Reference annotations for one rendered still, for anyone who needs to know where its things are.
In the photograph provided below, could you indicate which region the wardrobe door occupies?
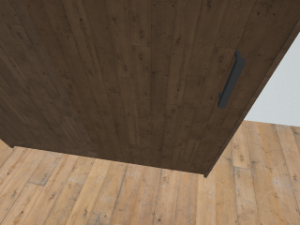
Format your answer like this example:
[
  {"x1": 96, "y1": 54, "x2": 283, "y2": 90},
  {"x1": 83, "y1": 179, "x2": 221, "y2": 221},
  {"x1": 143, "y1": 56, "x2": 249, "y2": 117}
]
[
  {"x1": 0, "y1": 0, "x2": 97, "y2": 153},
  {"x1": 22, "y1": 0, "x2": 300, "y2": 174}
]

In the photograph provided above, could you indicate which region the handle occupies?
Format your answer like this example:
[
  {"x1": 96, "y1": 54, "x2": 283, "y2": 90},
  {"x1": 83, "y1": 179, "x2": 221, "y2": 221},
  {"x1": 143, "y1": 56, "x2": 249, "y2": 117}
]
[{"x1": 217, "y1": 50, "x2": 246, "y2": 109}]

